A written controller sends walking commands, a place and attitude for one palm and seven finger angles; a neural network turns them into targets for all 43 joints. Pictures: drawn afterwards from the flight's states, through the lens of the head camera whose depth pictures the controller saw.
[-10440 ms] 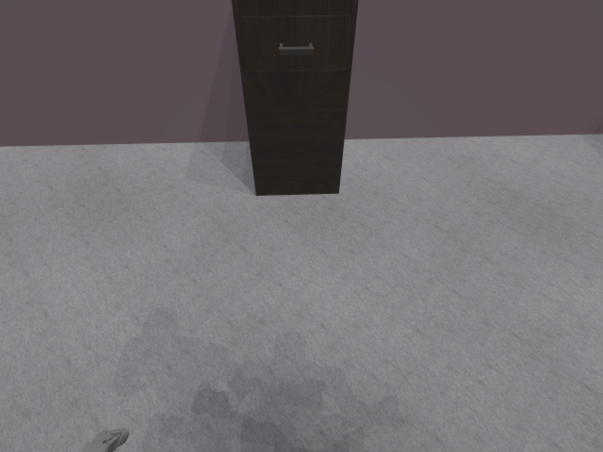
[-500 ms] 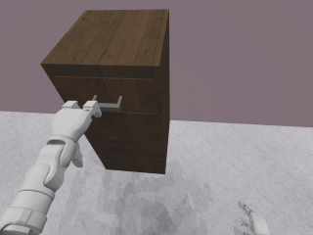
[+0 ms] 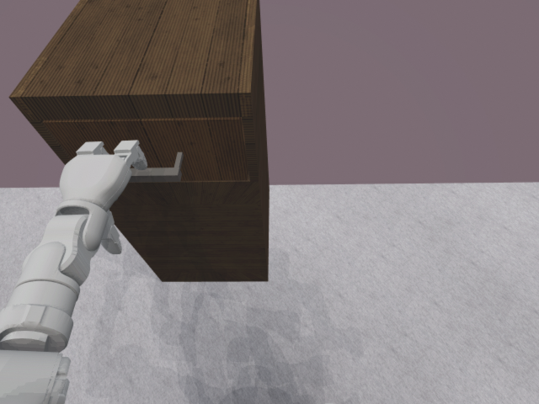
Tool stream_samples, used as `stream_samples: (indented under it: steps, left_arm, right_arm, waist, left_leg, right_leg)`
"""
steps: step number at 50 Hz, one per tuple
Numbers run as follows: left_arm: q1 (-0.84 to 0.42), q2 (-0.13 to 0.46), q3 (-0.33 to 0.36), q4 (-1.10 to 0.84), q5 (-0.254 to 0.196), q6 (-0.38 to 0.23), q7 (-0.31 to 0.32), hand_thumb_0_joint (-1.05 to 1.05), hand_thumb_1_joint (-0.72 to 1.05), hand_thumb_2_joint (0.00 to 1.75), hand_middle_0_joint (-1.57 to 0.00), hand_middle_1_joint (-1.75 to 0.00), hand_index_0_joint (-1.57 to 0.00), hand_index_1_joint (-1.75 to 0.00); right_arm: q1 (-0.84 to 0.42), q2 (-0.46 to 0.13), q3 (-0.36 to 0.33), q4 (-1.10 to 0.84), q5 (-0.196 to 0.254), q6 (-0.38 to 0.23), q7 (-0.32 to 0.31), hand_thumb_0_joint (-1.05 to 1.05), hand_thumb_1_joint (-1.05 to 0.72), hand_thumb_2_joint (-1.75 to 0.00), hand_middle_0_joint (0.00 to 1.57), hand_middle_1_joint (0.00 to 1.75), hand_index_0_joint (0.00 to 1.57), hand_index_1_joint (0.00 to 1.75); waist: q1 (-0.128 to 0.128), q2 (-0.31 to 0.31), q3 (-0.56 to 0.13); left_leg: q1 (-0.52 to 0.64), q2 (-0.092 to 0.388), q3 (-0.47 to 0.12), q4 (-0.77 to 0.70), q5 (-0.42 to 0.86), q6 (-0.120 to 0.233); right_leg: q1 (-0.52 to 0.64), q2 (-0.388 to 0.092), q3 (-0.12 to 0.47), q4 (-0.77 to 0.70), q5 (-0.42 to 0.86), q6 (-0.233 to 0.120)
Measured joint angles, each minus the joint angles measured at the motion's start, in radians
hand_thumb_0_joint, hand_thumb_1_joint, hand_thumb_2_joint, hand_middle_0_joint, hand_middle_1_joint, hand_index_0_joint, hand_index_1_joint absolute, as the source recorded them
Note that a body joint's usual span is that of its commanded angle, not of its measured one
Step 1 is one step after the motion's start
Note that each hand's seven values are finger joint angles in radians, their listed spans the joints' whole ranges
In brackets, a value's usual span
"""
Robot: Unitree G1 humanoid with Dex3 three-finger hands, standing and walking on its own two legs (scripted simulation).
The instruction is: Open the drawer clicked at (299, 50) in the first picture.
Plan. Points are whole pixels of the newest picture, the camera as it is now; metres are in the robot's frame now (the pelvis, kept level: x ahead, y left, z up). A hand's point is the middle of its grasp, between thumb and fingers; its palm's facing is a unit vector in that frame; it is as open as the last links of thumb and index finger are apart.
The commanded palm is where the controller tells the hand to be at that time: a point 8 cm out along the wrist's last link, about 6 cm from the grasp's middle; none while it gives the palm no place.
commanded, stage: move the hooked fingers above the handle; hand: left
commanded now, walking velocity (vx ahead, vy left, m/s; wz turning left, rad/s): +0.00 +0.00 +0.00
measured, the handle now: (152, 166) +0.54 +0.26 -0.03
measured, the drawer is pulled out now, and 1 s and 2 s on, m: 0.00 0.00 0.00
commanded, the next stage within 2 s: none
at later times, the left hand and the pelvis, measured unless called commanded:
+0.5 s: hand (125, 178) +0.46 +0.27 +0.03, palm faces -0.07 +0.01 -1.00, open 13.8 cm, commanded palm +0.45 +0.27 +0.09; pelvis +0.00 +0.01 -0.01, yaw -1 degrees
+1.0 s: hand (134, 172) +0.48 +0.27 +0.02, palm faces -0.10 -0.01 -0.99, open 13.8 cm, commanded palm +0.47 +0.27 +0.08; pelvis +0.00 +0.01 -0.01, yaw -1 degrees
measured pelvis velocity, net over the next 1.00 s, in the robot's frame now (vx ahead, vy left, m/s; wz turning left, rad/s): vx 0.00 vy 0.01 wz -0.02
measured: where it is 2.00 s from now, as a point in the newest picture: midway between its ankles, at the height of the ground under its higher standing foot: outside the picture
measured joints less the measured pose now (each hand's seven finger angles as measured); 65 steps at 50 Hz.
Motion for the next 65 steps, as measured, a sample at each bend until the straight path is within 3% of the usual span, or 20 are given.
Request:
stream_samples:
  steps: [9,16,28,34,39,49,56,61,65]
  left_arm:
    - [-0.101,-0.016,-0.054,0.127,0.017,0.035,0.001,0.0,-0.49,0.3,-0.31,-1.2,-0.32,-1.2]
    - [-0.184,0.003,-0.036,0.204,0.045,0.009,0.02,0.0,-0.49,0.3,-0.32,-1.2,-0.32,-1.2]
    - [-0.252,0.028,-0.025,0.304,0.053,0.029,0.024,0.0,-0.49,0.3,-0.31,-1.2,-0.32,-1.2]
    - [-0.294,0.062,-0.005,0.341,0.064,-0.002,0.033,0.0,-0.49,0.3,-0.32,-1.2,-0.32,-1.2]
    - [-0.331,0.097,0.016,0.373,0.068,0.007,0.041,0.0,-0.49,0.3,-0.32,-1.2,-0.32,-1.2]
    - [-0.297,0.081,0.018,0.371,0.054,-0.008,0.012,0.0,-0.49,0.3,-0.31,-1.2,-0.32,-1.2]
    - [-0.294,0.101,0.041,0.353,0.062,-0.023,0.048,0.0,-0.49,0.3,-0.32,-1.2,-0.32,-1.2]
    - [-0.3,0.11,0.027,0.375,0.052,0.008,0.036,0.0,-0.49,0.3,-0.31,-1.2,-0.32,-1.2]
    - [-0.303,0.096,-0.022,0.382,0.043,0.007,0.003,0.0,-0.49,0.3,-0.31,-1.2,-0.32,-1.2]
  right_arm:
    - [0.006,0.012,0.015,0.003,0.003,0.009,0.01,0.01,-0.91,-0.89,0.2,0.29,0.2,0.3]
    - [0.012,0.017,0.022,-0.011,-0.006,0.005,0.01,0.01,-0.91,-0.89,0.2,0.3,0.21,0.3]
    - [0.053,0.002,0.016,0.01,-0.016,0.02,0.021,0.01,-0.91,-0.89,0.2,0.29,0.21,0.3]
    - [0.063,-0.002,0.021,0.022,-0.023,0.021,0.014,0.01,-0.91,-0.89,0.2,0.3,0.21,0.3]
    - [0.068,-0.01,0.02,0.025,-0.029,0.021,0.014,0.01,-0.91,-0.89,0.2,0.3,0.21,0.3]
    - [0.077,-0.01,0.024,0.03,-0.024,0.033,0.011,0.01,-0.91,-0.89,0.2,0.29,0.21,0.3]
    - [0.057,-0.007,0.026,0.023,-0.027,0.031,0.012,0.01,-0.91,-0.89,0.2,0.3,0.21,0.3]
    - [0.048,-0.01,0.025,0.02,-0.021,0.03,0.014,0.01,-0.91,-0.89,0.2,0.3,0.21,0.3]
    - [0.05,-0.008,0.022,0.017,-0.014,0.025,0.008,0.01,-0.91,-0.89,0.2,0.3,0.21,0.3]
  waist:
    - [-0.014,0.001,-0.014]
    - [-0.04,-0.011,-0.022]
    - [-0.061,-0.001,-0.036]
    - [-0.086,-0.007,-0.037]
    - [-0.102,-0.005,-0.043]
    - [-0.097,0.003,-0.049]
    - [-0.095,0.002,-0.049]
    - [-0.083,0.005,-0.051]
    - [-0.075,0.004,-0.046]
  left_leg:
    - [-0.029,-0.008,0.002,0.022,-0.009,0.014]
    - [-0.077,-0.008,0.004,0.052,-0.019,0.016]
    - [-0.14,0.0,0.006,0.087,-0.036,0.017]
    - [-0.178,0.006,-0.001,0.112,-0.044,0.013]
    - [-0.218,0.012,-0.001,0.133,-0.05,0.009]
    - [-0.199,0.018,0.007,0.117,-0.05,0.009]
    - [-0.21,0.017,0.004,0.128,-0.051,0.007]
    - [-0.206,0.015,0.003,0.123,-0.048,0.009]
    - [-0.193,0.012,-0.006,0.116,-0.043,0.01]
  right_leg:
    - [-0.022,-0.008,0.002,0.007,-0.003,0.013]
    - [-0.065,-0.007,0.003,0.026,-0.007,0.016]
    - [-0.124,0.002,0.004,0.048,-0.014,0.018]
    - [-0.158,0.007,-0.004,0.066,-0.02,0.013]
    - [-0.196,0.013,-0.005,0.082,-0.021,0.011]
    - [-0.182,0.02,0.003,0.067,-0.018,0.01]
    - [-0.191,0.019,0.0,0.078,-0.02,0.009]
    - [-0.187,0.017,-0.001,0.072,-0.017,0.01]
    - [-0.167,0.013,-0.009,0.06,-0.014,0.011]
